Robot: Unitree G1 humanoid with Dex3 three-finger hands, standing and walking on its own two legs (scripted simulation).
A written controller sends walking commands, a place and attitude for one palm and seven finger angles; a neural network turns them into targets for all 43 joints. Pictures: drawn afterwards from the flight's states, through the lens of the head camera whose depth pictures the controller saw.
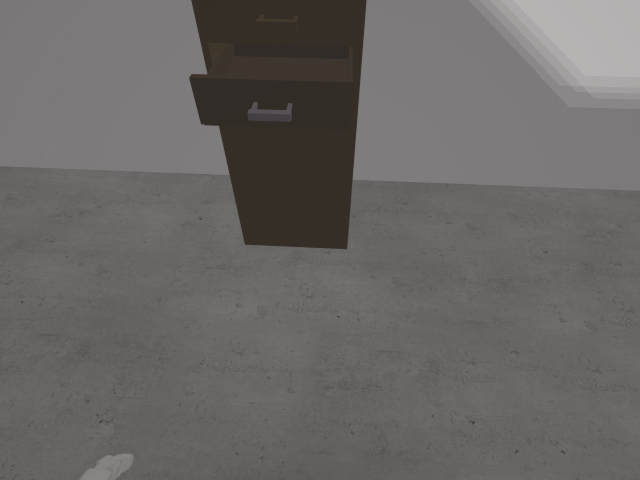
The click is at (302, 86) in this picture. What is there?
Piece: drawer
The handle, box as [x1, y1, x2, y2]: [247, 102, 291, 121]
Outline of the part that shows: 247,113 248,120 290,121 291,103 288,103 286,110 265,110 257,109 257,102 253,102 252,107 248,110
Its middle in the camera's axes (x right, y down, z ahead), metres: -0.12 -0.31 +0.93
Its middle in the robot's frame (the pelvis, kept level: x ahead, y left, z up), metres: +0.90 +0.16 -0.01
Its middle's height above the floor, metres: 0.76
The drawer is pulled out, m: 0.20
